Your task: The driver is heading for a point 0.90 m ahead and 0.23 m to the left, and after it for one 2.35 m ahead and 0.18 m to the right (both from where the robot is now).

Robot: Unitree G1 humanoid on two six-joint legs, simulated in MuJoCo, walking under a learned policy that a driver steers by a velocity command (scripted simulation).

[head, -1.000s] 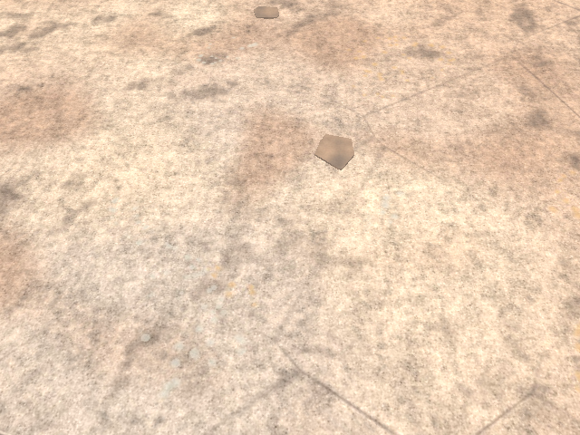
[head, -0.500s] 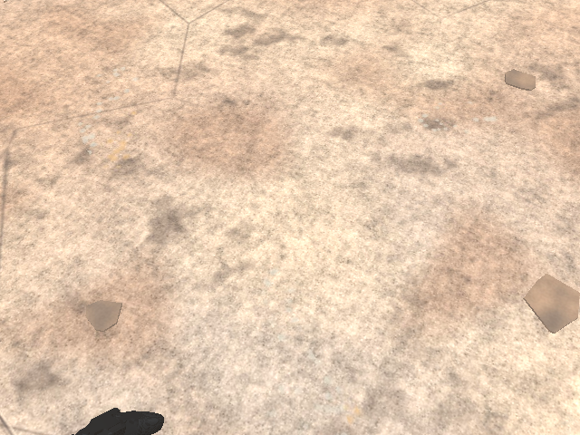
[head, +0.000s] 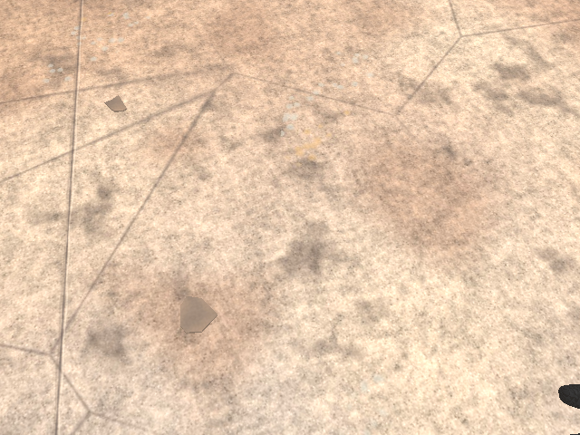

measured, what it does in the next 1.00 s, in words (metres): walks ahead, turning left: left foot, then right foot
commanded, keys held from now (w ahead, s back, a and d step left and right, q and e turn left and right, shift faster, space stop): q+shift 0.22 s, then w+q+shift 0.18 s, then w+shift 0.60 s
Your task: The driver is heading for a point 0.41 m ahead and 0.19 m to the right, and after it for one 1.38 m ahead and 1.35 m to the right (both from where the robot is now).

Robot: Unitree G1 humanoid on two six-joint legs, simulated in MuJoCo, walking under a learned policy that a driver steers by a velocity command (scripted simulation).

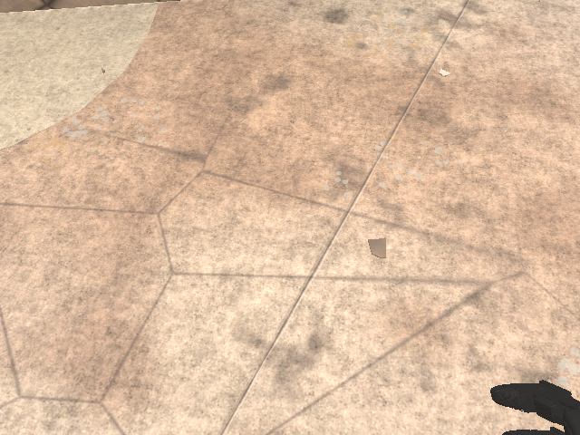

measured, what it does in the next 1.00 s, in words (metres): walks ahead, turning right: right foot, then left foot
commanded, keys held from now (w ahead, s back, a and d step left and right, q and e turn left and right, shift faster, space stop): w+e+shift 1.00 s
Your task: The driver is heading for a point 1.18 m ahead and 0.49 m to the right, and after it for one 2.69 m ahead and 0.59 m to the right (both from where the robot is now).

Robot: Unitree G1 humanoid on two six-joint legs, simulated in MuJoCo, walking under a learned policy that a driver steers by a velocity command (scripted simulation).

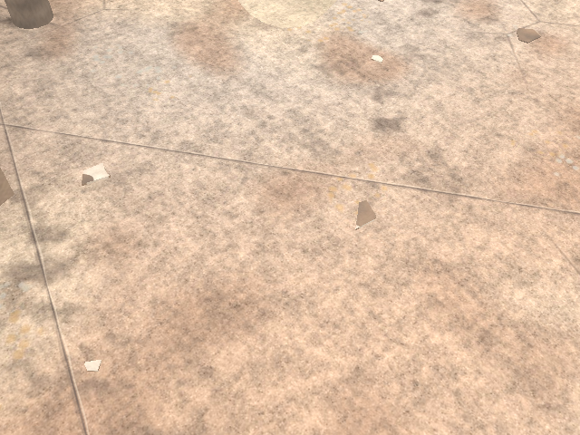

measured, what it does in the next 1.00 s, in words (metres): walks ahead, turning right: right foot, then left foot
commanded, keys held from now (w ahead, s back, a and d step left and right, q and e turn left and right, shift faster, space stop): w+e+shift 0.42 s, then w+shift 0.58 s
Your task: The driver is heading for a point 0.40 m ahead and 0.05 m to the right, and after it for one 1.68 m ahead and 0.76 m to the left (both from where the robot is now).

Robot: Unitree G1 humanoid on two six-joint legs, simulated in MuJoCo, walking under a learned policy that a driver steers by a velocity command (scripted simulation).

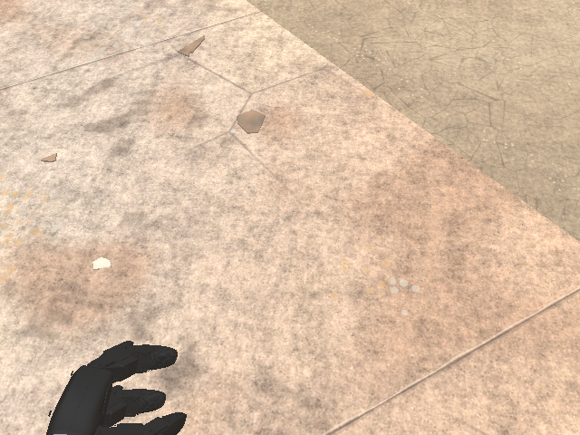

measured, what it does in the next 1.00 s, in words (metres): walks ahead, turning left: right foot, then left foot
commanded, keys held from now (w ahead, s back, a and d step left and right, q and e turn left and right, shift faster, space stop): w+shift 0.16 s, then q+shift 0.84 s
